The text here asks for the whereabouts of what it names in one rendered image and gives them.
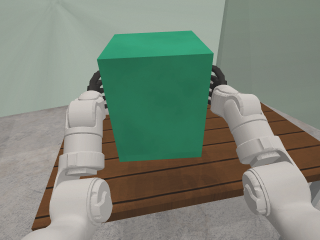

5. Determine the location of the robot right hand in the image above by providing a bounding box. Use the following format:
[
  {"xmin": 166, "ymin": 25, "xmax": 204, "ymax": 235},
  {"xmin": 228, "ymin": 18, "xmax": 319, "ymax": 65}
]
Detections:
[{"xmin": 207, "ymin": 65, "xmax": 227, "ymax": 105}]

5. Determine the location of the carton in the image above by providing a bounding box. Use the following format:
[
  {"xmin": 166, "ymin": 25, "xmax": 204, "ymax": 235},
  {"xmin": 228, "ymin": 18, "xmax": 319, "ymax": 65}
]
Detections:
[{"xmin": 97, "ymin": 30, "xmax": 214, "ymax": 162}]

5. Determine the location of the robot left hand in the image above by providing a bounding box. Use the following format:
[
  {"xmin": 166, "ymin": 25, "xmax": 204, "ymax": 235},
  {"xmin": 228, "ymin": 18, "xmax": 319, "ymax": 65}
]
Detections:
[{"xmin": 87, "ymin": 70, "xmax": 108, "ymax": 109}]

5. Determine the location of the left robot forearm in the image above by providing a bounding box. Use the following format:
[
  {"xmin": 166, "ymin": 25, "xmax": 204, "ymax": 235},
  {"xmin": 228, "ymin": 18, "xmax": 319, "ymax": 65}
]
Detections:
[{"xmin": 49, "ymin": 90, "xmax": 106, "ymax": 219}]

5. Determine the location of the robot left upper arm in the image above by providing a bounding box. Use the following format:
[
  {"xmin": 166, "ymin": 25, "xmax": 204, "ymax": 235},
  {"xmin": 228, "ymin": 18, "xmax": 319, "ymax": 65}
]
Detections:
[{"xmin": 21, "ymin": 177, "xmax": 113, "ymax": 240}]

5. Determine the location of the robot right upper arm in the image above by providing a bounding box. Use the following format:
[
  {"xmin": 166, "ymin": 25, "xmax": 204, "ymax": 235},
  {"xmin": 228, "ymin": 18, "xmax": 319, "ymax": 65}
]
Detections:
[{"xmin": 242, "ymin": 161, "xmax": 320, "ymax": 240}]

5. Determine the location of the table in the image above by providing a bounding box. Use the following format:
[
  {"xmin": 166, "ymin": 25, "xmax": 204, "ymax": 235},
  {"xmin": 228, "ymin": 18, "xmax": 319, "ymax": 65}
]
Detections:
[{"xmin": 31, "ymin": 102, "xmax": 320, "ymax": 240}]

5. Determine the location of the right robot forearm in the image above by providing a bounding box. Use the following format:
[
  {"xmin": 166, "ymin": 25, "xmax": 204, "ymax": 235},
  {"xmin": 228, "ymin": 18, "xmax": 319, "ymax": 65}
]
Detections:
[{"xmin": 210, "ymin": 84, "xmax": 312, "ymax": 201}]

